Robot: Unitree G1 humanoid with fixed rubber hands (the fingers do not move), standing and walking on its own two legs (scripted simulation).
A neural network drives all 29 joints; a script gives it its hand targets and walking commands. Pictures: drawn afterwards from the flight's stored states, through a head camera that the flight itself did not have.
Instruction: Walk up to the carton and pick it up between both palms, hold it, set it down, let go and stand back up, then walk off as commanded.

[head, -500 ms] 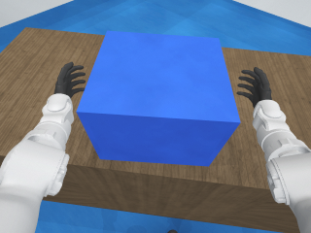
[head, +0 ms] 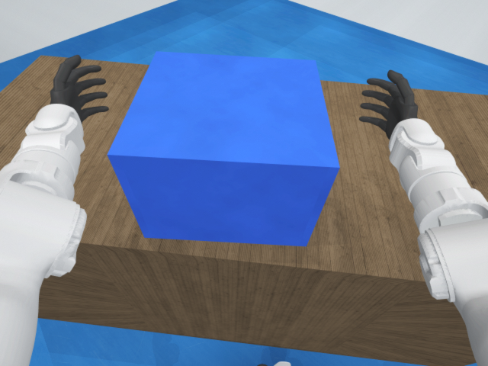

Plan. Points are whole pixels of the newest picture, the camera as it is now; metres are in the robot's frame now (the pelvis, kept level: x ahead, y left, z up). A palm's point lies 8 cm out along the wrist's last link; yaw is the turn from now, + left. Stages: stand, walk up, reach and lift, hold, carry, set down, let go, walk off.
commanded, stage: set down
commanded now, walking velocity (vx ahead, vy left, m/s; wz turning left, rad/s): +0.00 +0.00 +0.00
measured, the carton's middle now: (230, 148) +0.51 +0.00 +0.06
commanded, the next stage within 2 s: none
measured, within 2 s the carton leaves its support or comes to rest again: neither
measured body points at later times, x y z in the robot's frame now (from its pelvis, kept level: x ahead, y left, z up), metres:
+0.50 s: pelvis +0.02 +0.00 +0.03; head +0.05 +0.01 +0.48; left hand +0.50 +0.26 +0.24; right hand +0.47 -0.27 +0.23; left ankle -0.01 +0.15 -0.70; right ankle +0.11 -0.09 -0.70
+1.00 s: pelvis +0.03 +0.03 +0.04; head +0.04 +0.03 +0.49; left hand +0.47 +0.26 +0.20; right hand +0.42 -0.26 +0.18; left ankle -0.01 +0.15 -0.70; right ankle +0.11 -0.09 -0.70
